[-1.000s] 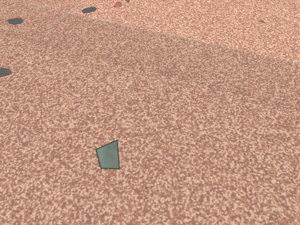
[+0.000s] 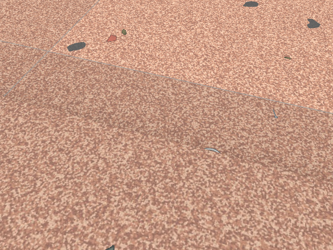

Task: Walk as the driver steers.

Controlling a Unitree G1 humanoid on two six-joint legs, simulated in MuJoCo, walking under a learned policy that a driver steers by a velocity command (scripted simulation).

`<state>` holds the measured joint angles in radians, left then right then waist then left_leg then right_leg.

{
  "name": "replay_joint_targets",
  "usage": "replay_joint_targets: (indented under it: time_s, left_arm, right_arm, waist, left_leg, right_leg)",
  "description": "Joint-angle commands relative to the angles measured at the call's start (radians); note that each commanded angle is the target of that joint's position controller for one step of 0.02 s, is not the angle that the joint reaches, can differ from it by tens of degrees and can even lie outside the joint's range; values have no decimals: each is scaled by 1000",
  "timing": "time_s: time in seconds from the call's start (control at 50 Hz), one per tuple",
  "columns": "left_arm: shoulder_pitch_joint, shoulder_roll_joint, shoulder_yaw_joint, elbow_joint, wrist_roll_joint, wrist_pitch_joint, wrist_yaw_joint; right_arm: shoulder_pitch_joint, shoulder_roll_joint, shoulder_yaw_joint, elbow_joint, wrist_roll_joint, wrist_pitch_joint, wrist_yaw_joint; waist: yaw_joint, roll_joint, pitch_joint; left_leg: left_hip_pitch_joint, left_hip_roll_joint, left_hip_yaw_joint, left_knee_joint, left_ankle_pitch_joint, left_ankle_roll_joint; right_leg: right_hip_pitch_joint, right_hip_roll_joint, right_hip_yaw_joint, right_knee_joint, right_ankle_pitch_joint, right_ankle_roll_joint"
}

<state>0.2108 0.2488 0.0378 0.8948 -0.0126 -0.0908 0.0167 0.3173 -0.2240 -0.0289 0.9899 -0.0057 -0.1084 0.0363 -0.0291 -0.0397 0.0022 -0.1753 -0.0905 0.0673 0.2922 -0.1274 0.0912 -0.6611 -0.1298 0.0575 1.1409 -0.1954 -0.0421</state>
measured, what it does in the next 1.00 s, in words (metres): walks ahead: right foot, then left foot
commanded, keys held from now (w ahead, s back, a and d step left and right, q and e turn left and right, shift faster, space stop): w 0.60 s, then no key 0.08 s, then e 0.32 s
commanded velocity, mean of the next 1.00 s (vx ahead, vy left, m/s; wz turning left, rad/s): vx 0.39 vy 0.00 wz -0.09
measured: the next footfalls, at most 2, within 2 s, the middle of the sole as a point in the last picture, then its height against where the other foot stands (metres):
right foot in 0.30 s outside the picture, level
left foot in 0.82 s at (155, 226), level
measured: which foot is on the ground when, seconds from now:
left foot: down 0.00-0.32, up 0.34-0.80, down 0.82-1.00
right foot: up 0.00-0.28, down 0.30-0.82, up 0.84-1.00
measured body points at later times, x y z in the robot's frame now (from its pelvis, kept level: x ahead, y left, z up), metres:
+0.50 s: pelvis +0.28 -0.08 +0.00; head +0.29 -0.10 +0.45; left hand +0.33 +0.17 -0.13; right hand +0.36 -0.35 -0.14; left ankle +0.28 +0.08 -0.65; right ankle +0.30 -0.17 -0.74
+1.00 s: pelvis +0.47 -0.04 -0.01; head +0.51 -0.03 +0.44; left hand +0.56 +0.23 -0.16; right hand +0.59 -0.31 -0.12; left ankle +0.58 +0.05 -0.74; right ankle +0.41 -0.17 -0.66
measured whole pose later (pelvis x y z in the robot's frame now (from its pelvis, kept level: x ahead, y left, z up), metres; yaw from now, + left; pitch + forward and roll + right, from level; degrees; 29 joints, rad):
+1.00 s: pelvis +0.47 -0.04 -0.01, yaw -7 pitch +2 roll +0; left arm 0.25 0.27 0.07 0.89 -0.02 0.02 0.04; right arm 0.08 -0.22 -0.04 0.86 -0.03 -0.04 -0.02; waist 0.01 -0.03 0.05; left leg -0.42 0.03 0.11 0.46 -0.08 0.05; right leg -0.52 -0.02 0.02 1.16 -0.50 0.05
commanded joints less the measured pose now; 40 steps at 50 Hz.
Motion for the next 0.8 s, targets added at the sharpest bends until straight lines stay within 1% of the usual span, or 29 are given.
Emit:
replay_joint_targets:
  time_s: [0.02,0.06,0.1,0.16,0.2,0.22,0.24,0.26,0.28,0.3,0.32,0.34,0.36,0.38,0.4,0.42,0.44,0.46,0.5,0.52,0.56,0.6,0.64,0.68,0.7,0.74,0.76,0.78,0.8]
  left_arm:
    - [35,47,14,-42,12,3,7]
    - [-49,38,12,-66,9,-5,2]
    - [-126,29,7,-84,4,-9,-6]
    - [-213,31,3,-112,-7,-12,-23]
    - [-248,41,3,-132,-9,-18,-37]
    - [-249,49,5,-139,-9,-22,-43]
    - [-229,62,9,-139,-9,-27,-47]
    - [-180,79,18,-130,-9,-31,-49]
    - [-65,110,37,-96,-7,-33,-47]
    - [131,175,65,-42,-3,-36,-40]
    - [283,287,93,-13,14,-29,-36]
    - [314,239,78,-4,11,-26,-41]
    - [238,169,55,-15,5,-30,-41]
    - [134,132,41,-41,5,-29,-41]
    - [58,100,30,-53,10,-28,-47]
    - [23,75,23,-55,14,-31,-51]
    - [17,58,18,-46,18,-32,-56]
    - [34,63,20,-33,18,-35,-56]
    - [71,93,28,-9,19,-38,-48]
    - [89,105,32,0,19,-37,-41]
    - [120,110,33,13,18,-28,-29]
    - [143,112,32,22,14,-20,-20]
    - [153,114,29,33,15,-14,-14]
    - [187,120,28,55,12,-5,-10]
    - [207,118,28,67,9,1,-9]
    - [205,116,28,78,4,15,-4]
    - [189,124,32,76,0,21,0]
    - [158,138,37,67,-5,26,3]
    - [133,137,38,52,-6,30,4]
  right_arm:
    - [-38,-132,-21,-53,1,-18,-20]
    - [3,-144,-23,-47,8,-10,-31]
    - [42,-160,-26,-37,16,-4,-36]
    - [95,-170,-29,-16,25,6,-38]
    - [114,-171,-32,-5,27,16,-39]
    - [114,-175,-35,-2,27,21,-40]
    - [106,-182,-39,-3,28,27,-41]
    - [88,-190,-41,-6,27,32,-42]
    - [69,-181,-37,-11,24,38,-41]
    - [61,-145,-22,-26,11,39,-41]
    - [157,-41,10,-44,6,21,-33]
    - [170,-36,16,-35,17,-7,-28]
    - [84,-146,-12,-56,44,-23,-24]
    - [10,-164,-17,-81,50,-27,-27]
    - [-29,-153,-21,-86,36,-23,-33]
    - [-23,-138,-27,-85,25,-9,-38]
    - [0,-114,-27,-77,24,8,-39]
    - [19,-91,-26,-70,24,20,-40]
    - [-8,-89,-30,-82,20,31,-43]
    - [-49,-92,-33,-97,16,33,-44]
    - [-127,-86,-34,-122,11,32,-44]
    - [-195,-72,-31,-141,13,28,-38]
    - [-258,-58,-25,-157,10,23,-33]
    - [-302,-49,-19,-166,8,20,-26]
    - [-321,-51,-18,-174,8,18,-22]
    - [-327,-70,-23,-184,6,12,-16]
    - [-299,-94,-30,-180,3,8,-16]
    - [-243,-120,-40,-163,-4,2,-19]
    - [-148,-156,-55,-130,-13,-4,-26]
  waist:
    - [46,80,55]
    - [17,75,53]
    - [-12,79,54]
    - [-45,87,73]
    - [-48,92,83]
    - [-41,95,81]
    - [-24,102,70]
    - [10,114,45]
    - [72,109,-20]
    - [148,71,-151]
    - [145,-147,-314]
    - [146,-240,-389]
    - [134,-161,-262]
    - [104,-96,-165]
    - [74,-24,-98]
    - [40,-34,-64]
    - [20,-44,-51]
    - [10,-44,-41]
    - [3,-27,-12]
    - [9,-16,3]
    - [27,-11,20]
    - [45,-18,32]
    - [57,-18,57]
    - [76,-24,52]
    - [84,-31,50]
    - [69,-46,41]
    - [48,-55,23]
    - [15,-60,-6]
    - [-28,-40,-60]
  left_leg:
    - [-102,278,-207,-208,67,170]
    - [-51,270,-185,-201,86,147]
    - [-10,265,-162,-193,83,128]
    - [75,292,-163,-163,58,122]
    - [145,324,-175,-124,58,114]
    - [172,340,-184,-101,69,108]
    - [191,350,-190,-71,104,99]
    - [194,346,-183,-16,208,87]
    - [180,305,-146,120,375,65]
    - [64,243,-91,369,393,32]
    - [-347,92,-6,788,73,-47]
    - [-529,29,-142,978,-421,-48]
    - [-617,96,-194,1062,-375,-23]
    - [-614,153,-160,1039,-278,-12]
    - [-571,191,-142,978,-199,-15]
    - [-511,223,-144,914,-147,-18]
    - [-459,232,-141,883,-118,-23]
    - [-439,231,-130,865,-101,-30]
    - [-479,235,-123,806,-45,-47]
    - [-518,238,-123,757,-4,-55]
    - [-568,238,-120,641,84,-68]
    - [-556,226,-106,516,173,-71]
    - [-491,193,-73,388,232,-70]
    - [-424,158,-46,319,255,-70]
    - [-404,147,-49,300,248,-66]
    - [-385,130,-72,248,202,-47]
    - [-352,120,-81,217,175,-35]
    - [-281,104,-76,174,180,-20]
    - [-140,94,-56,112,308,-4]
  right_leg:
    - [-27,-41,1,-136,157,28]
    - [-32,-27,-12,-296,251,31]
    - [-1,2,-36,-426,302,36]
    - [8,24,-48,-531,280,38]
    - [2,32,-43,-580,219,19]
    - [15,38,-45,-600,180,5]
    - [53,48,-51,-621,139,-9]
    - [133,70,-70,-640,109,-25]
    - [288,105,-99,-662,98,-49]
    - [564,57,-43,-639,124,-95]
    - [990,-201,360,-667,32,-239]
    - [1072,-283,678,-825,-60,-291]
    - [968,-251,571,-838,-84,-238]
    - [819,-217,420,-852,-5,-204]
    - [680,-174,315,-890,76,-189]
    - [589,-134,236,-925,125,-171]
    - [533,-105,188,-954,145,-166]
    - [506,-93,152,-973,189,-173]
    - [496,-86,102,-997,273,-186]
    - [508,-88,90,-1004,298,-188]
    - [538,-84,64,-1013,316,-181]
    - [546,-67,28,-1022,294,-165]
    - [529,-42,-26,-1001,420,-144]
    - [543,-37,-54,-958,515,-132]
    - [561,-45,-42,-927,542,-131]
    - [617,-65,-1,-854,581,-122]
    - [646,-70,27,-811,592,-110]
    - [659,-62,43,-749,615,-95]
    - [644,-9,32,-637,626,-66]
